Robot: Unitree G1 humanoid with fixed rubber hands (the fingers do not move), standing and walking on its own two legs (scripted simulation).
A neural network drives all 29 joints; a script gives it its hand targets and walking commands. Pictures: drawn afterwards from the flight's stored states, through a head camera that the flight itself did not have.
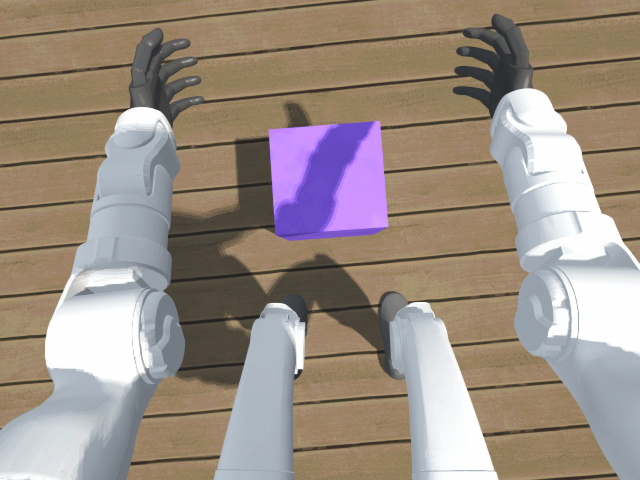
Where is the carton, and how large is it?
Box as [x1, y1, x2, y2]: [269, 121, 387, 240]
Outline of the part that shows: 379,121 269,129 275,234 289,240 373,234 387,226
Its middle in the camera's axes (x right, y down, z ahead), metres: +0.02 -0.10 +0.85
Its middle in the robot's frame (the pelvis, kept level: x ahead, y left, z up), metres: +0.48 +0.03 -0.51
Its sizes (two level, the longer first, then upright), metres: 0.210 0.200 0.250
